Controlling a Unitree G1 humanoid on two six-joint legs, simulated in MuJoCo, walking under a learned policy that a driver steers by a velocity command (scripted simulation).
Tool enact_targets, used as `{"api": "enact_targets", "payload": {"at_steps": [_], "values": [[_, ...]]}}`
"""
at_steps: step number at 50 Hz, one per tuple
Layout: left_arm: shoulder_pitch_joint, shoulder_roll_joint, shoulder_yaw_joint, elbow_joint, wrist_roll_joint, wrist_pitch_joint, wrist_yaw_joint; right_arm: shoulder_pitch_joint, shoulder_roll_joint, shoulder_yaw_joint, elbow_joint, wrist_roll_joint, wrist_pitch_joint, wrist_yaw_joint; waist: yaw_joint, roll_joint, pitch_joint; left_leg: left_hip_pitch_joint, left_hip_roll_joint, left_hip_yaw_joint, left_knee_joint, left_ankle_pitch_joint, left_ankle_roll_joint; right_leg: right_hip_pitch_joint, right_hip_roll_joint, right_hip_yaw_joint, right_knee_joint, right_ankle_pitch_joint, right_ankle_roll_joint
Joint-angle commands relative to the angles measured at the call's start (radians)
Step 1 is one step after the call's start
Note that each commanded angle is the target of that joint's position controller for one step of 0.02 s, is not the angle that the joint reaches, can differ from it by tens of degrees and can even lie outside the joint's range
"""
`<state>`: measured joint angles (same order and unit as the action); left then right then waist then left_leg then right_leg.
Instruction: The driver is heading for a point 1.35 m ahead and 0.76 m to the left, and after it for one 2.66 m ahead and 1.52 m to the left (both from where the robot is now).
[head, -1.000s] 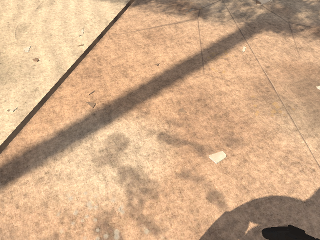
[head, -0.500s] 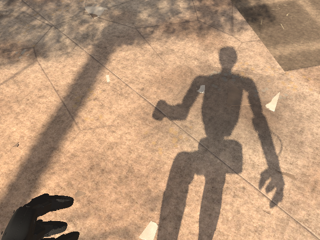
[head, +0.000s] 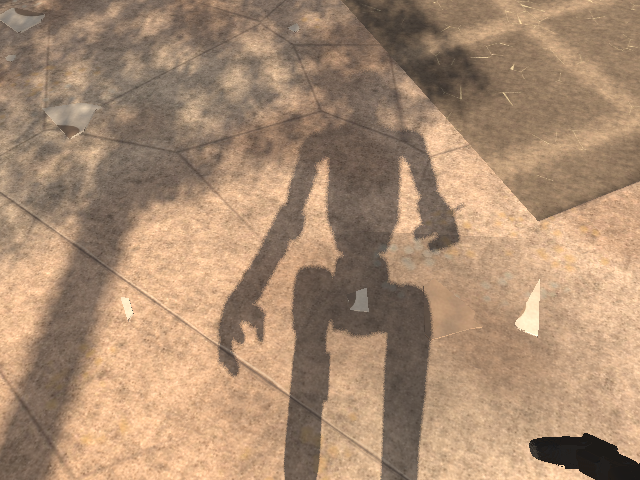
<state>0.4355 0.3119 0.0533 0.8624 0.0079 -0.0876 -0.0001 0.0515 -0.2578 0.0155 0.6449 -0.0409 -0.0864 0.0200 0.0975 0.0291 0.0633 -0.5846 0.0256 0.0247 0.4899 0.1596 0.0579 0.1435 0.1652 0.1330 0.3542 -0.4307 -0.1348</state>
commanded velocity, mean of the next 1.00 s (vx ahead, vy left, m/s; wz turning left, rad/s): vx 0.11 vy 0.00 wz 0.76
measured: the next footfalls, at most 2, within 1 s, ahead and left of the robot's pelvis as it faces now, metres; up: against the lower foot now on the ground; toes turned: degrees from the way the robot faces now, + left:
left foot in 0.02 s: +0.25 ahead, +0.10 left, +0.00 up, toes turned +2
right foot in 0.60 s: +0.32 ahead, -0.05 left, +0.00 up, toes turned +39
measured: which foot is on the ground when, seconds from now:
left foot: up 0.00-0.00, down 0.02-0.60, up 0.62-1.00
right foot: down 0.00-0.02, up 0.04-0.58, down 0.60-1.00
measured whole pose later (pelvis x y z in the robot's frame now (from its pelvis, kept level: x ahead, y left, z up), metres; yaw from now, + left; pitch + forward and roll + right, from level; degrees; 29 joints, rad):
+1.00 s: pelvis +0.21 -0.01 +0.02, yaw +49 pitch +0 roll +1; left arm 0.25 0.28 0.03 0.70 0.03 0.01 0.02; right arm 0.15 -0.32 -0.07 0.68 0.00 0.10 0.06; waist 0.03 0.03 0.08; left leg -0.39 0.00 -0.01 0.86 -0.44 -0.05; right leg -0.22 -0.06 -0.17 0.46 -0.24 -0.04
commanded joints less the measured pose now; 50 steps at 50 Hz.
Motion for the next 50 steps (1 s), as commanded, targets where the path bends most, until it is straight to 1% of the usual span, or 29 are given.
{"api": "enact_targets", "payload": {"at_steps": [1, 2, 3, 4, 5, 6, 7, 9, 12, 14, 17, 20, 24, 26, 28, 29, 30, 31, 32, 33, 34, 35, 36, 37, 39, 41, 44, 47, 50], "values": [[-0.077, 0.154, 0.038, -0.054, 0.015, -0.003, 0.023, 0.453, -0.185, -0.069, 0.121, 0.006, -0.023, -0.012, -0.25, -0.053, -0.189, 0.573, -0.001, -0.035, -0.051, 0.265, 0.048, -0.207, -0.131, -0.084, 0.549, 0.902, 0.067], [0.133, 0.005, 0.01, -0.06, -0.012, 0.009, 0.027, 0.445, -0.267, -0.09, 0.118, -0.011, -0.018, -0.004, -0.115, 0.264, -0.343, 0.936, 0.321, -0.394, 0.169, 0.946, 0.247, -0.565, 0.001, -0.141, 1.043, -0.122, 0.139], [0.16, 0.07, 0.004, -0.068, -0.008, 0.011, 0.031, 0.438, -0.254, -0.104, 0.091, 0.028, 0.0, 0.009, -0.135, 0.18, -0.537, 1.056, 0.37, -0.664, 0.068, 0.971, 0.332, -0.7, 0.014, -0.06, 1.194, -0.135, 0.143], [0.034, 0.099, 0.004, -0.091, 0.009, 0.016, 0.033, 0.327, -0.226, -0.11, 0.052, 0.045, 0.014, 0.003, -0.132, 0.053, -0.453, 0.921, 0.315, -0.575, -0.003, 0.768, 0.311, -0.729, -0.058, -0.031, 1.181, -0.001, 0.143], [-0.082, 0.106, -0.002, -0.119, 0.026, 0.018, 0.027, 0.271, -0.171, -0.097, 0.053, 0.052, 0.026, -0.001, -0.134, -0.025, -0.319, 0.771, 0.244, -0.481, -0.049, 0.587, 0.273, -0.745, -0.093, -0.045, 1.106, 0.037, 0.14], [-0.154, 0.098, -0.003, -0.145, 0.038, 0.027, 0.022, 0.291, -0.153, -0.092, 0.073, 0.054, 0.033, -0.005, -0.132, -0.06, -0.224, 0.651, 0.195, -0.436, -0.088, 0.553, 0.239, -0.745, -0.111, -0.053, 1.042, 0.037, 0.143], [-0.156, 0.081, -0.008, -0.165, 0.047, 0.048, 0.018, 0.309, -0.143, -0.09, 0.092, 0.058, 0.039, -0.012, -0.104, -0.052, -0.186, 0.572, 0.161, -0.421, -0.11, 0.529, 0.224, -0.719, -0.127, -0.048, 0.984, 0.045, 0.15], [-0.134, 0.057, -0.02, -0.173, 0.046, 0.085, 0.019, 0.3, -0.156, -0.097, 0.099, 0.047, 0.049, -0.008, -0.068, -0.031, -0.18, 0.455, 0.128, -0.407, -0.138, 0.457, 0.208, -0.662, -0.138, -0.05, 0.895, 0.027, 0.166], [-0.167, 0.047, -0.028, -0.196, 0.043, 0.107, 0.027, 0.273, -0.195, -0.114, 0.082, 0.03, 0.064, -0.006, -0.054, -0.007, -0.191, 0.336, 0.082, -0.402, -0.143, 0.364, 0.178, -0.636, -0.139, -0.06, 0.79, 0.051, 0.182], [-0.224, 0.058, -0.026, -0.215, 0.039, 0.12, 0.032, 0.266, -0.206, -0.124, 0.068, 0.031, 0.083, -0.012, -0.066, 0.018, -0.186, 0.291, 0.054, -0.436, -0.162, 0.137, 0.138, -0.647, -0.14, -0.052, 0.739, 0.102, 0.187], [-0.311, 0.068, -0.024, -0.236, 0.031, 0.131, 0.035, 0.277, -0.213, -0.137, 0.053, 0.038, 0.111, -0.021, -0.103, 0.061, -0.155, 0.306, 0.024, -0.529, -0.205, -0.251, 0.084, -0.7, -0.136, -0.018, 0.662, 0.152, 0.191], [-0.374, 0.068, -0.025, -0.242, 0.021, 0.119, 0.036, 0.303, -0.216, -0.149, 0.053, 0.036, 0.13, -0.027, -0.147, 0.094, -0.114, 0.383, 0.014, -0.606, -0.219, -0.435, 0.075, -0.741, -0.124, 0.009, 0.556, 0.152, 0.184], [-0.408, 0.065, -0.029, -0.245, 0.005, 0.088, 0.038, 0.302, -0.223, -0.16, 0.048, 0.025, 0.139, -0.025, -0.173, 0.119, -0.096, 0.433, 0.007, -0.663, -0.17, -0.354, 0.086, -0.679, -0.084, 0.018, 0.406, 0.107, 0.156], [-0.383, 0.071, -0.028, -0.239, -0.005, 0.075, 0.041, 0.271, -0.227, -0.162, 0.038, 0.021, 0.141, -0.021, -0.159, 0.133, -0.095, 0.409, 0.0, -0.692, -0.147, -0.275, 0.079, -0.586, -0.063, 0.018, 0.309, 0.084, 0.14], [-0.319, 0.085, -0.022, -0.223, -0.009, 0.066, 0.051, 0.218, -0.223, -0.16, 0.023, 0.025, 0.14, -0.017, -0.119, 0.142, -0.091, 0.335, -0.032, -0.715, -0.138, -0.315, 0.036, -0.428, -0.061, 0.017, 0.136, 0.116, 0.13], [-0.281, 0.098, -0.016, -0.214, -0.005, 0.059, 0.061, 0.196, -0.214, -0.155, 0.018, 0.034, 0.137, -0.016, -0.089, 0.115, -0.088, 0.268, -0.073, -0.692, -0.107, -0.428, -0.004, -0.314, -0.093, 0.023, -0.01, 0.187, 0.124], [-0.304, 0.156, -0.003, -0.226, 0.0, 0.058, 0.071, 0.265, -0.155, -0.14, 0.022, 0.042, 0.132, -0.018, -0.133, -0.028, -0.131, 0.195, -0.154, -0.576, 0.017, -0.703, -0.058, -0.199, -0.264, 0.161, -0.11, 0.137, 0.087], [-0.342, 0.239, 0.009, -0.266, 0.009, 0.07, 0.07, 0.302, -0.122, -0.134, 0.005, 0.052, 0.129, -0.024, -0.143, -0.209, -0.158, 0.058, -0.283, -0.302, 0.3, -0.782, -0.099, -0.153, -0.533, 0.431, -0.167, 0.099, -0.014], [-0.352, 0.203, 0.007, -0.253, 0.022, 0.08, 0.064, 0.255, -0.242, -0.158, 0.011, 0.011, 0.126, -0.024, -0.128, -0.134, -0.11, 0.014, -0.211, -0.214, 0.472, -0.718, -0.114, -0.26, -0.547, 0.414, -0.152, 0.264, -0.08], [-0.35, 0.14, -0.007, -0.252, 0.015, 0.085, 0.06, 0.239, -0.255, -0.164, 0.013, 0.005, 0.13, -0.016, -0.138, -0.112, -0.1, 0.039, -0.158, -0.191, 0.558, -0.662, -0.115, -0.288, -0.503, 0.298, -0.108, 0.397, -0.082], [-0.369, 0.103, -0.016, -0.254, 0.01, 0.089, 0.055, 0.256, -0.237, -0.16, 0.027, 0.004, 0.141, -0.007, -0.147, -0.102, -0.081, 0.049, -0.144, -0.173, 0.631, -0.61, -0.112, -0.314, -0.431, 0.172, -0.081, 0.474, -0.058], [-0.379, 0.098, -0.019, -0.264, 0.013, 0.092, 0.054, 0.276, -0.22, -0.156, 0.036, 0.01, 0.153, 0.004, -0.156, -0.134, -0.083, 0.043, -0.138, -0.151, 0.7, -0.577, -0.114, -0.312, -0.385, 0.091, -0.066, 0.513, -0.04], [-0.374, 0.093, -0.021, -0.271, 0.018, 0.095, 0.056, 0.289, -0.216, -0.151, 0.042, 0.019, 0.161, 0.016, -0.15, -0.162, -0.08, 0.03, -0.127, -0.123, 0.753, -0.563, -0.119, -0.307, -0.367, 0.037, -0.053, 0.577, -0.041], [-0.351, 0.091, -0.02, -0.271, 0.02, 0.095, 0.054, 0.271, -0.215, -0.147, 0.035, 0.027, 0.166, 0.022, -0.139, -0.16, -0.083, 0.018, -0.112, -0.104, 0.759, -0.551, -0.125, -0.288, -0.362, 0.002, -0.043, 0.614, -0.041], [-0.289, 0.101, -0.011, -0.26, 0.022, 0.095, 0.05, 0.213, -0.201, -0.136, 0.015, 0.034, 0.17, 0.029, -0.105, -0.169, -0.076, -0.021, -0.083, -0.075, 0.71, -0.538, -0.138, -0.225, -0.369, -0.033, -0.035, 0.633, -0.042], [-0.236, 0.117, 0.001, -0.246, 0.022, 0.093, 0.048, 0.168, -0.186, -0.127, 0.0, 0.033, 0.173, 0.036, -0.078, -0.186, -0.077, -0.041, -0.057, -0.055, 0.649, -0.543, -0.147, -0.168, -0.394, -0.05, -0.027, 0.657, -0.048], [-0.186, 0.131, 0.016, -0.23, 0.024, 0.089, 0.041, 0.121, -0.164, -0.116, -0.021, 0.035, 0.178, 0.044, -0.057, -0.195, -0.09, -0.01, -0.033, -0.039, 0.557, -0.567, -0.141, -0.144, -0.432, -0.072, -0.019, 0.684, -0.065], [-0.185, 0.139, 0.025, -0.22, 0.025, 0.081, 0.026, 0.101, -0.132, -0.102, -0.031, 0.039, 0.179, 0.042, -0.066, -0.196, -0.112, 0.108, -0.037, -0.022, 0.43, -0.6, -0.113, -0.191, -0.449, -0.107, 0.004, 0.7, -0.072], [-0.193, 0.147, 0.031, -0.209, 0.023, 0.082, 0.012, 0.098, -0.118, -0.091, -0.03, 0.044, 0.176, 0.029, -0.069, -0.23, -0.126, 0.234, -0.065, 0.019, 0.282, -0.621, -0.083, -0.239, -0.446, -0.134, 0.041, 0.72, -0.065]]}}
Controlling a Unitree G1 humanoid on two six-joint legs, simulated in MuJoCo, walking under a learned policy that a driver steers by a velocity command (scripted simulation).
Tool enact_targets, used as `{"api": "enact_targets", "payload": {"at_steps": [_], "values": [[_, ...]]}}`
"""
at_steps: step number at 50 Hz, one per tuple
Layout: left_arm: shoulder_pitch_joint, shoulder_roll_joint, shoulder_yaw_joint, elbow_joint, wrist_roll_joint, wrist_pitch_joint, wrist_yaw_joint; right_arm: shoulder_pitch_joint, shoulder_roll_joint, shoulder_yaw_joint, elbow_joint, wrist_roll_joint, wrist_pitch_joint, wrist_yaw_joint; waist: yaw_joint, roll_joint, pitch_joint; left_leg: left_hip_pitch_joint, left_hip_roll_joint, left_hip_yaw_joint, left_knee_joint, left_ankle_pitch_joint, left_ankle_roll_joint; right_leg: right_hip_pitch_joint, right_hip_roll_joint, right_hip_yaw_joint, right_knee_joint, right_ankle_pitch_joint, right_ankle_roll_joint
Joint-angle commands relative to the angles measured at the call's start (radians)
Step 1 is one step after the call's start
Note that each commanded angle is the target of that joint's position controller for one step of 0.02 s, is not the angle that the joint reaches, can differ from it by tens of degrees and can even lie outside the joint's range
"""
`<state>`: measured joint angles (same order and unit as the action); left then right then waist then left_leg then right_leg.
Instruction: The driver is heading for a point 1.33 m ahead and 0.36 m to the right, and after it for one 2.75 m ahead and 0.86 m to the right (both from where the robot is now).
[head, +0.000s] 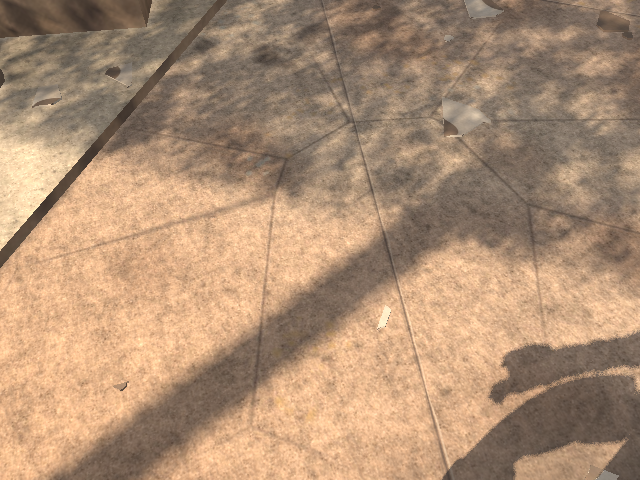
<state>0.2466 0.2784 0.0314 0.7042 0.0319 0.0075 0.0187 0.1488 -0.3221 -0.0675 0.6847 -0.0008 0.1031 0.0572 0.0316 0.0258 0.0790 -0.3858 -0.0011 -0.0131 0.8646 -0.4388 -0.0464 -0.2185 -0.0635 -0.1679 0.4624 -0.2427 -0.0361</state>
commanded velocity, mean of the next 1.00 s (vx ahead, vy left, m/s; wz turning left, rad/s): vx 0.00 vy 0.00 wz -0.39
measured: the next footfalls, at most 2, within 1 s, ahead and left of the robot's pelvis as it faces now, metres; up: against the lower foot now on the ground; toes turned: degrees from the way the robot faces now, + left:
left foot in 0.08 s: +0.02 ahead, +0.12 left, +0.00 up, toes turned +1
right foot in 0.52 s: -0.02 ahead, -0.09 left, +0.00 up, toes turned -23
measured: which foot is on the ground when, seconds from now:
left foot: up 0.00-0.06, down 0.08-0.52, up 0.54-1.00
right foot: down 0.00-0.08, up 0.10-0.50, down 0.52-1.00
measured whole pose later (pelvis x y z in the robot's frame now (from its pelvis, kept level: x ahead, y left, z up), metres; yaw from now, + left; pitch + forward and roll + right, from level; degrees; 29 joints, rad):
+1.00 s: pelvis -0.02 -0.03 +0.00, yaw -27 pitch +0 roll +0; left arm 0.19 0.22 0.01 0.70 0.03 0.03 0.02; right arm 0.27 -0.28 -0.04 0.82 -0.01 0.08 0.01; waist -0.03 0.03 0.04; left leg -0.37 0.00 -0.02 0.78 -0.39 -0.01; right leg -0.17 0.12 0.03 0.41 -0.23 -0.11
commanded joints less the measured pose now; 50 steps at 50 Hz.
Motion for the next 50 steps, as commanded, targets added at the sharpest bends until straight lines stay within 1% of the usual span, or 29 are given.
{"api": "enact_targets", "payload": {"at_steps": [1, 3, 4, 5, 6, 7, 8, 9, 10, 11, 13, 16, 20, 24, 25, 26, 27, 28, 29, 31, 33, 36, 39, 41, 44, 45, 46, 48, 50], "values": [[0.014, 0.183, 0.053, -0.038, -0.003, -0.01, -0.011, -0.002, -0.047, -0.003, -0.067, 0.004, -0.016, -0.015, 0.004, -0.236, -0.143, 0.071, -0.051, 0.054, -0.161, -0.029, 0.032, 0.115, -0.213, 0.181, -0.048, 0.555, -0.165], [0.006, 0.167, 0.043, -0.014, -0.021, 0.003, -0.018, 0.065, -0.019, 0.011, -0.029, -0.008, -0.03, -0.031, -0.046, -0.201, -0.138, 0.224, -0.058, 0.05, -0.477, 0.153, 0.062, 0.06, -0.181, 0.175, 0.016, 0.547, -0.127], [0.035, 0.123, 0.027, 0.002, -0.031, 0.003, -0.022, 0.096, -0.027, 0.018, -0.006, -0.027, -0.042, -0.042, -0.055, -0.13, -0.157, 0.396, 0.009, -0.021, -0.644, 0.334, 0.076, -0.044, -0.156, 0.164, 0.037, 0.421, -0.066], [0.104, 0.002, -0.011, -0.01, -0.023, -0.001, -0.035, 0.122, -0.058, 0.028, -0.002, -0.048, -0.056, -0.055, -0.028, 0.11, -0.227, 0.592, 0.297, -0.295, -0.659, 0.521, 0.108, -0.2, -0.089, 0.125, 0.149, -0.063, 0.003], [0.096, 0.0, -0.011, -0.01, -0.025, 0.018, -0.028, 0.028, -0.114, 0.021, -0.017, -0.025, -0.067, -0.074, -0.023, 0.214, -0.151, 0.309, 0.391, -0.269, -0.582, 0.681, 0.228, -0.131, -0.007, 0.125, 0.174, -0.323, 0.03], [0.091, 0.072, 0.015, 0.019, -0.026, 0.024, -0.027, -0.022, -0.057, 0.038, -0.026, -0.03, -0.072, -0.076, -0.002, 0.096, -0.096, 0.389, 0.331, -0.175, -0.51, 0.919, 0.209, -0.2, 0.022, 0.169, 0.28, -0.331, 0.031], [0.091, 0.09, 0.02, 0.004, -0.037, 0.03, -0.026, -0.027, -0.126, 0.012, -0.022, -0.016, -0.069, -0.09, -0.039, 0.252, -0.121, 0.318, 0.344, -0.149, -0.526, 0.768, 0.266, -0.196, 0.043, 0.157, 0.368, -0.329, 0.028], [0.084, 0.157, 0.047, 0.028, -0.034, 0.036, -0.026, -0.05, -0.112, 0.012, -0.018, -0.018, -0.061, -0.093, -0.03, 0.188, -0.066, 0.279, 0.287, -0.093, -0.552, 0.718, 0.243, -0.22, 0.045, 0.168, 0.48, -0.271, 0.036], [0.083, 0.173, 0.064, 0.034, -0.022, 0.043, -0.029, -0.059, -0.091, 0.021, -0.018, -0.012, -0.061, -0.101, -0.022, 0.177, -0.055, 0.274, 0.265, -0.043, -0.543, 0.747, 0.229, -0.243, 0.057, 0.162, 0.547, -0.244, 0.039], [0.114, 0.156, 0.064, 0.053, -0.023, 0.047, -0.033, -0.061, -0.067, 0.027, -0.023, -0.018, -0.055, -0.1, -0.016, 0.149, -0.065, 0.284, 0.256, -0.001, -0.531, 0.792, 0.227, -0.249, 0.062, 0.156, 0.614, -0.237, 0.054], [0.109, 0.118, 0.063, 0.049, -0.027, 0.058, -0.036, -0.065, -0.047, 0.028, -0.03, -0.018, -0.054, -0.108, -0.017, 0.103, -0.066, 0.286, 0.268, 0.036, -0.542, 0.684, 0.232, -0.271, 0.051, 0.148, 0.661, -0.21, 0.074], [0.053, 0.082, 0.059, 0.011, -0.022, 0.068, -0.046, -0.043, -0.039, 0.024, -0.018, -0.026, -0.061, -0.114, -0.04, 0.11, -0.043, 0.31, 0.294, 0.046, -0.557, 0.539, 0.241, -0.313, 0.028, 0.131, 0.58, -0.18, 0.086], [0.014, 0.053, 0.051, -0.042, -0.022, 0.072, -0.066, -0.034, -0.062, 0.008, -0.005, -0.034, -0.078, -0.1, -0.046, 0.125, -0.072, 0.3, 0.329, 0.086, -0.514, 0.548, 0.234, -0.222, 0.014, 0.098, 0.395, -0.193, 0.057], [0.014, 0.068, 0.061, -0.079, -0.034, 0.071, -0.074, -0.04, -0.101, -0.014, -0.005, -0.026, -0.088, -0.073, -0.028, 0.124, -0.108, 0.268, 0.366, 0.122, -0.428, 0.533, 0.185, -0.106, 0.032, 0.052, 0.246, -0.18, 0.012], [0.038, 0.066, 0.064, -0.078, -0.03, 0.066, -0.073, -0.046, -0.107, -0.019, -0.004, -0.015, -0.086, -0.066, 0.0, 0.092, -0.115, 0.226, 0.356, 0.159, -0.36, 0.48, 0.146, -0.035, 0.043, 0.049, 0.146, -0.106, -0.003], [0.095, 0.093, 0.073, -0.058, -0.019, 0.053, -0.063, -0.019, -0.1, -0.023, 0.008, -0.011, -0.084, -0.058, 0.032, -0.005, -0.133, 0.143, 0.308, 0.201, -0.22, 0.337, 0.084, 0.076, 0.045, 0.124, 0.019, 0.011, -0.026], [0.138, 0.228, 0.103, -0.059, -0.007, 0.038, -0.043, 0.013, -0.047, -0.012, -0.013, -0.013, -0.077, -0.048, 0.035, -0.297, -0.112, -0.081, 0.176, 0.279, 0.071, -0.045, 0.007, 0.174, -0.175, 0.483, -0.144, 0.266, -0.089], [0.189, 0.327, 0.133, -0.062, -0.022, 0.033, -0.04, -0.11, -0.015, 0.006, -0.097, -0.028, -0.06, -0.058, 0.07, -0.359, -0.113, -0.274, 0.007, 0.098, 0.24, -0.275, -0.025, 0.168, -0.304, 0.751, -0.141, 0.538, -0.263], [0.184, 0.286, 0.128, -0.067, -0.03, 0.034, -0.037, -0.107, -0.043, 0.005, -0.084, -0.036, -0.054, -0.066, 0.069, -0.192, -0.132, -0.312, 0.043, 0.007, 0.321, -0.219, -0.023, 0.214, -0.285, 0.675, -0.137, 0.442, -0.287], [0.04, 0.215, 0.103, -0.094, -0.029, 0.049, -0.021, -0.08, -0.056, 0.0, -0.056, -0.019, -0.07, -0.07, 0.002, -0.113, -0.066, -0.293, 0.072, -0.034, 0.273, -0.011, -0.008, 0.133, -0.163, 0.543, -0.15, 0.265, -0.224], [-0.025, 0.18, 0.09, -0.118, -0.038, 0.05, -0.017, -0.031, -0.081, -0.007, -0.033, -0.039, -0.071, -0.07, -0.023, -0.123, -0.099, -0.243, 0.052, -0.025, 0.266, 0.079, -0.013, 0.122, -0.096, 0.489, -0.134, 0.345, -0.19], [0.007, 0.178, 0.085, -0.107, -0.037, 0.036, -0.022, 0.028, -0.068, -0.004, -0.006, -0.028, -0.055, -0.065, -0.022, -0.079, -0.145, -0.217, 0.037, -0.02, 0.234, 0.106, -0.02, 0.152, -0.089, 0.464, -0.12, 0.432, -0.176], [0.031, 0.174, 0.077, -0.096, -0.028, 0.032, -0.018, 0.024, -0.068, -0.004, -0.002, -0.024, -0.044, -0.069, -0.003, -0.113, -0.126, -0.219, 0.034, -0.02, 0.169, 0.115, -0.018, 0.149, -0.087, 0.485, -0.139, 0.369, -0.172], [0.02, 0.143, 0.06, -0.093, -0.018, 0.027, -0.014, 0.046, -0.067, -0.003, 0.019, -0.021, -0.04, -0.069, -0.003, -0.121, -0.126, -0.193, 0.039, -0.012, 0.125, 0.12, -0.012, 0.148, -0.101, 0.471, -0.163, 0.336, -0.173], [-0.01, 0.065, 0.018, -0.071, 0.0, 0.012, -0.006, 0.058, -0.031, 0.012, 0.053, -0.017, -0.038, -0.062, -0.007, -0.111, -0.109, -0.047, 0.051, -0.016, -0.029, 0.13, 0.007, 0.076, -0.1, 0.412, -0.202, 0.254, -0.153], [-0.014, 0.071, 0.014, -0.061, 0.007, 0.007, -0.004, 0.056, -0.028, 0.014, 0.062, -0.015, -0.038, -0.058, -0.003, -0.119, -0.092, 0.004, 0.038, -0.013, -0.074, 0.124, 0.016, 0.044, -0.1, 0.392, -0.208, 0.219, -0.147], [-0.015, 0.1, 0.02, -0.052, 0.011, 0.006, 0.0, 0.048, -0.044, 0.009, 0.061, -0.012, -0.038, -0.055, 0.003, -0.13, -0.071, 0.018, 0.017, -0.008, -0.088, 0.102, 0.026, 0.031, -0.105, 0.386, -0.202, 0.206, -0.15], [-0.004, 0.147, 0.033, -0.036, 0.006, 0.011, 0.006, 0.043, -0.078, -0.002, 0.053, -0.008, -0.042, -0.048, 0.005, -0.13, -0.046, -0.014, -0.006, -0.008, -0.077, 0.041, 0.043, 0.06, -0.14, 0.397, -0.169, 0.261, -0.175], [-0.001, 0.146, 0.035, -0.028, -0.002, 0.014, 0.012, 0.052, -0.077, -0.003, 0.048, -0.007, -0.049, -0.043, 0.0, -0.105, -0.048, -0.042, -0.001, 0.002, -0.069, -0.001, 0.052, 0.113, -0.178, 0.403, -0.135, 0.376, -0.2]]}}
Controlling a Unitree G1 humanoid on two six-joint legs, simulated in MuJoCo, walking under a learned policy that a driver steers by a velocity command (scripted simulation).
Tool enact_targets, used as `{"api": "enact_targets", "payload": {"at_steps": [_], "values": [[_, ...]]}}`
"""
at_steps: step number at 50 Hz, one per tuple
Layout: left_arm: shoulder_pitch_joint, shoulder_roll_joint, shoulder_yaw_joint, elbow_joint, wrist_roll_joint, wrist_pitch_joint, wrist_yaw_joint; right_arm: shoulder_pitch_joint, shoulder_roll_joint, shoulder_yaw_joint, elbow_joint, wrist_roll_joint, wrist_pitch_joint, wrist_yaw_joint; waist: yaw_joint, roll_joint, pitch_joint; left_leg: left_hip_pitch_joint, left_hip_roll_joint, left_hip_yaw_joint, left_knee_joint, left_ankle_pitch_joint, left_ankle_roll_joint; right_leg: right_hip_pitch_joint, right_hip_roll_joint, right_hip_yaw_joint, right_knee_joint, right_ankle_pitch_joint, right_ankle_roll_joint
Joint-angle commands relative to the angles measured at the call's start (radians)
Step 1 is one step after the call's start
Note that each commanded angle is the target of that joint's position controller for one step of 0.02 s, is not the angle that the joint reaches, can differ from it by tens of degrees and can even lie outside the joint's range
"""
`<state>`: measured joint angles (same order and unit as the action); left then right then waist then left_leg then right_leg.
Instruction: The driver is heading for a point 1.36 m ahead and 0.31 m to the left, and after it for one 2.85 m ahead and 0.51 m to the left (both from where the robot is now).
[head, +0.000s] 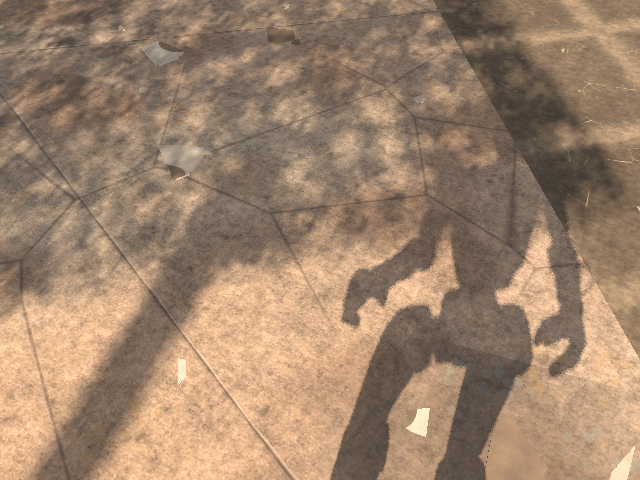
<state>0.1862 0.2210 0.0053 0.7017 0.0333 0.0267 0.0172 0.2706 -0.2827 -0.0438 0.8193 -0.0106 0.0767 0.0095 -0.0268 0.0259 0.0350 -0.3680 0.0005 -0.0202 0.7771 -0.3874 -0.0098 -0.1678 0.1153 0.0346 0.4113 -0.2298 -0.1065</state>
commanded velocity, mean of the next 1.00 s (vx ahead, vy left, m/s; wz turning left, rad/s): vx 0.07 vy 0.00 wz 0.24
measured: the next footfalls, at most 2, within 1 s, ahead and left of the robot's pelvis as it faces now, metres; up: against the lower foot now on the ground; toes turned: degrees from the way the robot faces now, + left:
left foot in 0.18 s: +0.00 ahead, +0.11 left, +0.00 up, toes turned +9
right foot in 0.70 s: +0.16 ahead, -0.03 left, +0.00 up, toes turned +30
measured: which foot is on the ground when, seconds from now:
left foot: up 0.00-0.16, down 0.18-0.70, up 0.72-1.00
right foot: down 0.00-0.18, up 0.20-0.68, down 0.70-1.00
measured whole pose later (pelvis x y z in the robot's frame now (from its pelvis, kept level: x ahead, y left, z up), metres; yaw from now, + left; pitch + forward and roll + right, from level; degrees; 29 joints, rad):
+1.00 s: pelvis +0.08 +0.04 +0.00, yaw +14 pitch +2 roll +1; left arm 0.30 0.31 0.08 0.80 0.01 0.05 -0.03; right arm 0.17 -0.33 -0.03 0.72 -0.02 -0.01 0.00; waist 0.02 0.01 0.02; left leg -0.27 -0.07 -0.08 0.56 -0.41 -0.01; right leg -0.26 0.13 0.27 0.42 -0.17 -0.05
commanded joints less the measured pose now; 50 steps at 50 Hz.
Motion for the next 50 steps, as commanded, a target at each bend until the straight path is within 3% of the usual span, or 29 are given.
{"api": "enact_targets", "payload": {"at_steps": [1, 5, 8, 9, 10, 11, 12, 14, 16, 21, 28, 31, 33, 34, 35, 36, 37, 38, 39, 40, 41, 42, 43, 45, 47, 49, 50], "values": [[0.055, 0.198, 0.062, -0.023, -0.006, -0.005, 0.017, -0.066, -0.108, -0.026, -0.089, 0.003, -0.025, 0.006, 0.056, -0.094, -0.01, -0.063, 0.0, 0.016, 0.018, -0.072, 0.018, 0.086, -0.371, 0.196, -0.066, 0.426, -0.138], [0.028, 0.191, 0.067, -0.013, -0.006, -0.007, 0.021, -0.055, -0.085, -0.024, -0.109, 0.017, -0.027, 0.013, 0.048, -0.099, -0.048, -0.019, -0.01, 0.051, -0.05, -0.103, 0.033, 0.139, -0.386, 0.139, 0.005, 0.598, -0.131], [-0.009, 0.205, 0.076, -0.009, -0.016, -0.004, 0.023, -0.012, -0.071, -0.026, -0.119, 0.016, -0.036, 0.015, 0.005, -0.103, -0.074, 0.115, -0.036, 0.06, -0.279, 0.053, 0.06, 0.09, -0.35, 0.042, 0.118, 0.548, -0.06], [-0.014, 0.207, 0.078, -0.012, -0.017, -0.009, 0.022, 0.01, -0.107, -0.036, -0.123, 0.005, -0.045, 0.011, -0.016, -0.048, -0.084, 0.21, 0.003, -0.056, -0.395, 0.184, 0.092, -0.002, -0.3, -0.013, 0.233, 0.414, 0.002], [-0.011, 0.169, 0.07, -0.046, -0.005, -0.009, 0.017, 0.046, -0.232, -0.065, -0.138, -0.012, -0.058, 0.005, -0.008, 0.153, -0.101, 0.359, 0.238, -0.398, -0.456, 0.514, 0.164, -0.236, -0.174, -0.115, 0.483, 0.006, 0.08], [-0.105, 0.128, 0.055, -0.1, -0.003, 0.004, 0.025, 0.125, -0.291, -0.088, -0.115, -0.001, -0.056, 0.009, -0.046, 0.242, -0.067, 0.377, 0.357, -0.6, -0.431, 0.892, 0.331, -0.448, -0.014, -0.052, 0.618, -0.441, 0.113], [-0.072, 0.147, 0.053, -0.081, 0.006, 0.008, 0.024, 0.132, -0.252, -0.085, -0.116, 0.011, -0.051, 0.006, -0.031, 0.087, -0.071, 0.401, 0.329, -0.519, -0.418, 0.853, 0.36, -0.476, -0.072, 0.029, 0.731, -0.407, 0.125], [-0.061, 0.17, 0.06, -0.057, -0.013, -0.001, 0.013, -0.011, -0.189, -0.071, -0.15, 0.016, -0.029, -0.007, 0.026, 0.009, -0.01, 0.331, 0.197, -0.375, -0.429, 0.698, 0.279, -0.483, -0.114, 0.043, 0.713, -0.232, 0.145], [-0.051, 0.184, 0.062, -0.053, -0.001, 0.001, 0.0, -0.029, -0.18, -0.07, -0.165, 0.019, -0.023, -0.012, 0.026, 0.035, -0.051, 0.347, 0.133, -0.335, -0.415, 0.747, 0.241, -0.458, -0.115, 0.03, 0.693, -0.162, 0.17], [-0.094, 0.175, 0.051, -0.081, -0.01, 0.011, -0.005, 0.042, -0.221, -0.089, -0.159, 0.012, -0.024, -0.013, -0.01, 0.052, -0.064, 0.359, 0.099, -0.403, -0.384, 0.7, 0.221, -0.476, -0.099, 0.035, 0.571, -0.136, 0.185], [-0.101, 0.191, 0.045, -0.08, -0.021, 0.002, 0.001, 0.039, -0.204, -0.074, -0.166, -0.009, -0.024, -0.022, -0.028, 0.096, -0.079, 0.308, 0.108, -0.442, -0.333, 0.807, 0.206, -0.349, -0.093, 0.017, 0.436, -0.132, 0.147], [-0.047, 0.18, 0.038, -0.052, -0.029, -0.002, 0.0, -0.012, -0.154, -0.046, -0.164, -0.016, -0.025, -0.027, -0.007, 0.103, -0.083, 0.251, 0.113, -0.406, -0.327, 0.812, 0.183, -0.191, -0.105, -0.012, 0.304, -0.141, 0.117], [0.001, 0.132, 0.023, -0.019, -0.025, -0.004, 0.0, -0.047, -0.101, -0.012, -0.147, -0.008, -0.031, -0.037, 0.037, 0.084, -0.077, 0.173, 0.095, -0.378, -0.334, 0.64, 0.134, 0.015, -0.116, -0.015, 0.043, 0.003, 0.097], [-0.008, 0.133, 0.018, -0.014, -0.018, -0.01, 0.006, -0.022, -0.097, -0.003, -0.131, -0.014, -0.041, -0.041, 0.037, 0.047, -0.072, 0.131, 0.072, -0.347, -0.326, 0.488, 0.092, 0.113, -0.13, 0.065, -0.083, 0.123, 0.082], [-0.013, 0.229, 0.033, -0.027, -0.007, -0.019, 0.012, 0.043, -0.1, -0.007, -0.128, -0.031, -0.047, -0.042, 0.001, -0.122, -0.083, 0.09, -0.006, -0.254, -0.195, 0.237, 0.055, 0.157, -0.299, 0.303, -0.107, 0.259, 0.046], [-0.019, 0.305, 0.049, -0.019, -0.02, -0.015, 0.0, 0.074, -0.147, -0.024, -0.126, -0.019, -0.032, -0.049, -0.016, -0.23, -0.083, 0.06, -0.119, -0.129, -0.152, -0.089, 0.03, 0.099, -0.418, 0.477, -0.087, 0.437, -0.104], [0.047, 0.278, 0.052, 0.004, -0.023, -0.015, -0.017, 0.01, -0.186, -0.031, -0.127, -0.019, -0.028, -0.059, 0.029, -0.223, -0.054, 0.011, -0.108, -0.098, -0.071, -0.189, 0.025, 0.087, -0.429, 0.562, -0.106, 0.471, -0.162], [0.082, 0.282, 0.061, 0.023, -0.026, -0.017, -0.026, -0.038, -0.182, -0.031, -0.137, -0.015, -0.033, -0.056, 0.045, -0.199, -0.037, -0.043, -0.116, -0.092, 0.019, -0.198, 0.018, 0.1, -0.394, 0.546, -0.108, 0.405, -0.158], [0.079, 0.281, 0.071, 0.029, -0.027, -0.013, -0.027, -0.057, -0.165, -0.028, -0.135, -0.014, -0.037, -0.048, 0.039, -0.16, -0.041, -0.07, -0.11, -0.092, 0.1, -0.17, 0.006, 0.102, -0.343, 0.504, -0.099, 0.322, -0.128], [0.065, 0.281, 0.078, 0.027, -0.031, -0.01, -0.021, -0.066, -0.148, -0.024, -0.14, -0.01, -0.036, -0.038, 0.027, -0.16, -0.032, -0.089, -0.095, -0.094, 0.138, -0.133, -0.003, 0.081, -0.305, 0.467, -0.101, 0.29, -0.101], [0.069, 0.274, 0.085, 0.033, -0.035, -0.004, -0.02, -0.058, -0.141, -0.019, -0.141, -0.019, -0.04, -0.025, 0.018, -0.152, -0.075, -0.069, -0.081, -0.09, 0.133, -0.106, -0.007, 0.069, -0.254, 0.446, -0.136, 0.011, -0.085], [0.06, 0.268, 0.09, 0.03, -0.03, 0.002, -0.024, -0.073, -0.136, -0.016, -0.146, -0.027, -0.046, -0.013, 0.021, -0.173, -0.079, -0.06, -0.079, -0.071, 0.125, -0.094, -0.009, 0.036, -0.222, 0.454, -0.185, -0.27, -0.083], [0.052, 0.265, 0.094, 0.027, -0.026, 0.006, -0.029, -0.094, -0.133, -0.014, -0.154, -0.031, -0.052, -0.003, 0.025, -0.206, -0.061, -0.059, -0.083, -0.05, 0.104, -0.104, -0.013, -0.001, -0.21, 0.479, -0.23, -0.409, -0.09], [0.055, 0.259, 0.102, 0.026, -0.021, 0.004, -0.039, -0.14, -0.119, -0.007, -0.167, -0.025, -0.071, 0.001, 0.036, -0.2, -0.026, -0.043, -0.085, -0.041, 0.026, -0.106, -0.023, -0.055, -0.203, 0.513, -0.248, -0.429, -0.104], [0.035, 0.264, 0.113, 0.019, -0.024, -0.002, -0.043, -0.151, -0.102, 0.001, -0.17, -0.016, -0.092, -0.004, 0.03, -0.165, -0.033, 0.032, -0.092, -0.047, -0.095, -0.083, -0.021, -0.105, -0.18, 0.515, -0.217, -0.368, -0.089], [-0.066, 0.261, 0.119, -0.018, -0.019, -0.001, -0.048, -0.067, -0.096, 0.003, -0.15, 0.007, -0.104, -0.019, -0.029, -0.163, -0.043, 0.232, -0.111, -0.023, -0.291, -0.02, -0.001, -0.243, -0.126, 0.477, -0.181, -0.312, -0.038], [-0.136, 0.251, 0.121, -0.043, -0.013, 0.001, -0.047, 0.045, -0.104, -0.001, -0.116, 0.014, -0.107, -0.036, -0.1, -0.141, -0.028, 0.399, -0.107, 0.015, -0.47, 0.097, 0.013, -0.355, -0.071, 0.433, -0.126, -0.311, 0.018]]}}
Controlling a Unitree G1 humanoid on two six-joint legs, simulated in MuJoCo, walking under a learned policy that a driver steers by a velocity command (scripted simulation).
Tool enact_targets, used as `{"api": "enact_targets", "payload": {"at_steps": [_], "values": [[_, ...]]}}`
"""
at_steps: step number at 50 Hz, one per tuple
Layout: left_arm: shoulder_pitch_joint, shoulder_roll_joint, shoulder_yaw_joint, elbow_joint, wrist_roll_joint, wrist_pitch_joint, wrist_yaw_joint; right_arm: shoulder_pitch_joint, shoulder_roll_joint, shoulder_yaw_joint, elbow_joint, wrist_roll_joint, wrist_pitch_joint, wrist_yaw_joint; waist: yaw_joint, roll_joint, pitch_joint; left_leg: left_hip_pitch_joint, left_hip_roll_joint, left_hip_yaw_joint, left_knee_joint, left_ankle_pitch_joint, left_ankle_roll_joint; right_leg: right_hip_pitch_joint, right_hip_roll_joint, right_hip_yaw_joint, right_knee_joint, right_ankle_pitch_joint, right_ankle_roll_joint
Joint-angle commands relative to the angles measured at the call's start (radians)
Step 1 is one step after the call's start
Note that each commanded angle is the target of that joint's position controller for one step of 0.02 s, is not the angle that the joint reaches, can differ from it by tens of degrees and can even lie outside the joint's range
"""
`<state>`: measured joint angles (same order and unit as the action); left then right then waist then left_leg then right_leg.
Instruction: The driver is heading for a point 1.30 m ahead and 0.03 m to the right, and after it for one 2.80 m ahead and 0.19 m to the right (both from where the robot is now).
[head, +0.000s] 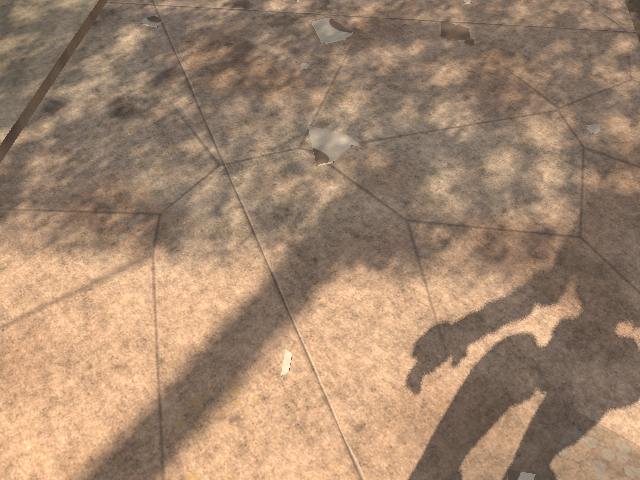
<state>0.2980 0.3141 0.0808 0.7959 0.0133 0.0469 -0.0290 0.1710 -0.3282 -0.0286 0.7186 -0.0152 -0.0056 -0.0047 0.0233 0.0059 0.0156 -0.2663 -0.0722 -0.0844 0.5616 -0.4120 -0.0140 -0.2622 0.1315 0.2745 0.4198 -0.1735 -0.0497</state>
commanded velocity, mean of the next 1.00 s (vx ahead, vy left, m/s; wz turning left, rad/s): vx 0.89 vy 0.00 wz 0.07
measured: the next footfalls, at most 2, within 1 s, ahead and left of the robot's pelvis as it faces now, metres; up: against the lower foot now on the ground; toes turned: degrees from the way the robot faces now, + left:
left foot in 0.02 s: +0.03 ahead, +0.11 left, +0.00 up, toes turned -6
right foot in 0.46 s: +0.35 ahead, -0.24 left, +0.00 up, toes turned -19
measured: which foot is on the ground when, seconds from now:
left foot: up 0.00-0.00, down 0.02-0.46, up 0.48-0.90, down 0.92-1.00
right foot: down 0.00-0.02, up 0.04-0.44, down 0.46-0.92, up 0.94-1.00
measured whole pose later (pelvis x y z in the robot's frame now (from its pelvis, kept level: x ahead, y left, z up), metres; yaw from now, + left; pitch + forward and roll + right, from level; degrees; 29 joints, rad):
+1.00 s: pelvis +0.69 -0.20 -0.05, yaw +7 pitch -1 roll +0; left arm 0.26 0.22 0.01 0.81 0.04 -0.08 0.01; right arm 0.26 -0.31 -0.07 0.82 -0.01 -0.01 0.03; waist -0.05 0.02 0.05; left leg -0.45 -0.17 0.12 0.75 -0.29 0.24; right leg -0.21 0.00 -0.03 1.47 -0.39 0.00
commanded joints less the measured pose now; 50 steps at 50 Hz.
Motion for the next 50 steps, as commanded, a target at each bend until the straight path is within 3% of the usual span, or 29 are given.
{"api": "enact_targets", "payload": {"at_steps": [1, 2, 3, 4, 5, 9, 14, 18, 20, 21, 22, 23, 24, 25, 26, 27, 28, 30, 32, 35, 38, 41, 44, 45, 46, 47, 48, 49, 50], "values": [[-0.28, 0.121, 0.041, -0.159, 0.002, -0.027, 0.005, 0.259, -0.131, -0.036, 0.017, 0.007, -0.031, -0.044, -0.193, -0.061, -0.015, 0.553, 0.036, 0.065, -0.317, 0.136, 0.033, -0.476, 0.003, 0.083, -0.007, -0.377, 0.056], [-0.176, 0.011, 0.012, -0.154, -0.02, -0.04, 0.011, 0.205, -0.191, -0.048, -0.003, 0.004, -0.038, -0.058, -0.133, 0.206, -0.064, 0.575, 0.343, -0.246, -0.353, -0.12, 0.057, -0.558, 0.043, -0.058, 0.375, -0.405, 0.031], [-0.221, 0.029, 0.002, -0.199, -0.01, -0.05, 0.006, 0.096, -0.26, -0.062, -0.051, -0.026, -0.036, -0.061, -0.099, 0.196, -0.036, 0.399, 0.519, -0.564, -0.442, -0.405, 0.15, -0.662, -0.026, -0.115, 0.537, -0.267, 0.03], [-0.262, 0.084, 0.007, -0.22, 0.0, -0.053, -0.006, 0.044, -0.201, -0.053, -0.057, -0.039, -0.043, -0.051, -0.063, 0.095, 0.004, 0.315, 0.526, -0.539, -0.424, -0.408, 0.185, -0.66, -0.136, -0.121, 0.631, -0.17, 0.024], [-0.242, 0.104, 0.014, -0.204, 0.009, -0.054, -0.022, 0.03, -0.146, -0.037, -0.059, -0.029, -0.054, -0.039, -0.049, 0.049, 0.021, 0.308, 0.457, -0.428, -0.417, -0.339, 0.167, -0.668, -0.141, -0.129, 0.674, -0.123, 0.027], [-0.216, 0.088, 0.007, -0.192, 0.026, -0.033, -0.065, 0.163, -0.134, -0.034, -0.01, -0.022, -0.087, -0.016, -0.078, 0.078, 0.05, 0.315, 0.328, -0.097, -0.437, -0.057, 0.113, -0.699, -0.174, -0.208, 0.846, -0.017, 0.032], [-0.364, 0.058, -0.017, -0.246, 0.028, -0.04, -0.073, 0.299, -0.088, -0.025, 0.059, -0.035, -0.111, 0.007, -0.117, 0.067, 0.154, 0.293, 0.311, 0.055, -0.487, 0.099, 0.127, -0.731, -0.159, -0.201, 0.713, 0.04, 0.012], [-0.485, 0.021, -0.051, -0.289, 0.029, -0.06, -0.089, 0.336, -0.092, -0.02, 0.115, -0.025, -0.113, 0.002, -0.128, 0.075, 0.198, 0.265, 0.331, 0.165, -0.576, 0.433, 0.146, -0.524, -0.148, -0.365, 0.394, 0.022, -0.043], [-0.435, 0.019, -0.057, -0.277, 0.034, -0.065, -0.071, 0.35, -0.132, -0.022, 0.166, -0.015, -0.102, -0.003, -0.069, 0.117, 0.135, 0.318, 0.333, 0.215, -0.442, 1.068, 0.153, -0.312, -0.082, -0.445, 0.29, -0.096, -0.097], [-0.318, 0.042, -0.045, -0.249, 0.038, -0.068, -0.054, 0.356, -0.168, -0.026, 0.189, -0.016, -0.094, -0.007, 0.006, 0.156, 0.041, 0.338, 0.355, 0.211, -0.26, 1.399, 0.152, -0.151, -0.038, -0.452, 0.296, -0.155, -0.118], [-0.091, 0.083, -0.024, -0.186, 0.036, -0.075, -0.033, 0.339, -0.203, -0.033, 0.197, -0.008, -0.087, -0.011, 0.122, 0.177, -0.085, 0.268, 0.361, 0.194, -0.017, 1.474, 0.146, 0.119, -0.018, -0.407, 0.249, -0.158, -0.132], [0.135, 0.149, 0.005, -0.117, 0.046, -0.086, -0.012, 0.268, -0.202, -0.033, 0.174, 0.006, -0.09, -0.01, 0.257, 0.163, -0.193, 0.027, 0.311, 0.192, 0.299, 1.217, 0.131, 0.465, -0.121, -0.264, 0.172, -0.111, -0.144], [0.179, 0.274, 0.035, -0.091, 0.068, -0.098, 0.01, 0.332, 0.0, 0.008, 0.106, 0.023, -0.098, 0.02, 0.147, -0.141, -0.373, -0.36, 0.134, 0.142, 0.704, 0.069, 0.116, 0.812, -0.478, 0.184, 0.082, -0.515, -0.152], [0.227, 0.284, 0.038, -0.101, 0.054, -0.104, 0.015, 0.28, -0.063, -0.012, 0.085, 0.046, -0.111, 0.017, 0.184, -0.107, -0.503, -0.409, 0.069, -0.05, 0.885, -0.016, 0.141, 0.746, -0.597, 0.512, -0.091, -0.565, -0.134], [0.152, 0.23, 0.028, -0.062, 0.053, -0.108, 0.017, 0.168, -0.098, -0.031, 0.061, 0.048, -0.105, 0.011, 0.141, -0.036, -0.286, -0.478, 0.124, -0.053, 0.892, 0.119, 0.149, 0.573, -0.53, 0.331, -0.104, -0.457, -0.102], [0.082, 0.158, 0.011, -0.053, 0.049, -0.117, 0.014, 0.172, -0.054, -0.019, 0.063, 0.04, -0.103, 0.017, 0.084, -0.031, -0.127, -0.472, 0.167, -0.01, 0.835, 0.182, 0.141, 0.397, -0.502, 0.189, -0.129, -0.322, -0.1], [0.02, 0.108, -0.001, -0.052, 0.046, -0.125, 0.013, 0.193, -0.032, -0.019, 0.091, 0.029, -0.089, 0.024, 0.036, -0.035, -0.058, -0.425, 0.197, -0.004, 0.781, 0.203, 0.13, 0.276, -0.452, 0.069, -0.166, -0.237, -0.076], [0.001, 0.036, -0.022, -0.033, 0.028, -0.139, 0.017, 0.271, 0.015, -0.017, 0.13, 0.005, -0.046, 0.042, -0.032, -0.094, -0.012, -0.349, 0.218, 0.007, 0.76, 0.214, 0.112, 0.14, -0.406, -0.092, -0.229, -0.188, -0.055], [0.018, 0.007, -0.028, 0.003, 0.006, -0.159, 0.013, 0.203, 0.04, -0.02, 0.108, 0.002, -0.018, 0.053, -0.05, -0.085, 0.066, -0.432, 0.229, 0.023, 0.75, 0.241, 0.107, 0.123, -0.38, -0.216, -0.277, -0.065, -0.024], [0.026, -0.024, -0.036, 0.03, 0.006, -0.179, 0.008, 0.057, 0.06, -0.011, 0.048, 0.005, -0.008, 0.065, -0.055, -0.105, 0.141, -0.482, 0.208, 0.091, 0.645, 0.382, 0.106, 0.072, -0.307, -0.42, -0.329, 0.166, 0.021], [0.059, -0.012, -0.041, 0.054, 0.008, -0.185, 0.025, -0.048, 0.051, 0.0, 0.002, 0.006, -0.015, 0.079, -0.057, -0.077, 0.158, -0.465, 0.159, 0.194, 0.443, 0.48, 0.136, 0.136, -0.274, -0.541, -0.324, 0.521, 0.035], [0.078, 0.066, -0.033, 0.059, 0.003, -0.18, 0.057, -0.078, 0.03, 0.006, -0.014, 0.004, -0.02, 0.09, -0.082, -0.067, 0.111, -0.288, 0.06, 0.306, 0.224, 0.526, 0.175, 0.24, -0.3, -0.59, -0.239, 1.026, 0.062], [-0.009, 0.176, -0.001, 0.018, 0.017, -0.14, 0.089, 0.25, -0.079, -0.033, 0.074, 0.006, -0.004, 0.073, -0.271, -0.137, -0.091, 0.083, -0.031, 0.295, 0.219, 0.382, 0.223, 0.285, -0.362, -0.555, 0.199, 1.405, 0.063], [-0.077, 0.188, 0.005, -0.006, 0.026, -0.122, 0.086, 0.467, -0.133, -0.063, 0.14, 0.003, -0.001, 0.057, -0.369, -0.113, -0.165, 0.297, -0.022, 0.218, 0.171, 0.307, 0.268, 0.186, -0.368, -0.518, 0.507, 1.304, 0.046], [-0.109, 0.15, 0.004, -0.002, 0.021, -0.111, 0.061, 0.514, -0.164, -0.089, 0.165, 0.019, -0.004, 0.034, -0.371, 0.024, -0.134, 0.415, 0.018, 0.123, 0.042, 0.286, 0.321, 0.019, -0.224, -0.522, 0.936, 0.538, 0.032], [-0.133, -0.024, -0.046, -0.054, 0.047, -0.129, 0.041, 0.4, -0.2, -0.096, 0.165, 0.027, 0.002, 0.023, -0.229, 0.239, 0.006, 0.413, 0.079, -0.074, 0.145, 0.48, 0.343, -0.347, -0.065, -0.447, 1.292, -0.315, 0.035], [-0.033, -0.032, -0.06, -0.172, 0.018, -0.152, 0.036, 0.322, -0.261, -0.102, 0.116, 0.0, 0.004, 0.022, -0.104, 0.261, -0.189, 0.599, 0.242, -0.553, -0.07, 0.274, 0.538, -0.592, -0.06, -0.232, 1.381, -0.341, 0.058], [-0.062, 0.023, -0.066, -0.178, 0.034, -0.181, 0.033, 0.283, -0.207, -0.1, 0.082, -0.009, 0.003, 0.015, -0.108, 0.094, -0.155, 0.538, 0.318, -0.766, -0.315, -0.083, 0.518, -0.65, -0.112, -0.162, 1.271, -0.276, 0.04], [-0.1, 0.072, -0.058, -0.164, 0.033, -0.188, 0.031, 0.245, -0.138, -0.087, 0.085, -0.012, -0.004, 0.01, -0.069, -0.065, -0.018, 0.362, 0.303, -0.723, -0.379, -0.158, 0.46, -0.622, -0.16, -0.161, 1.154, -0.197, 0.043]]}}
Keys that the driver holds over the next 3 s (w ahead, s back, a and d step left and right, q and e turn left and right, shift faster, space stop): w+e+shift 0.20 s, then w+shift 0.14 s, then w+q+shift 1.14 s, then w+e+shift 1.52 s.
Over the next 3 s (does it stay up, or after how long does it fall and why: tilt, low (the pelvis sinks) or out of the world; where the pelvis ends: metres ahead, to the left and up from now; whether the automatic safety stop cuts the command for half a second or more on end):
stays up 2.37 0.19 -0.02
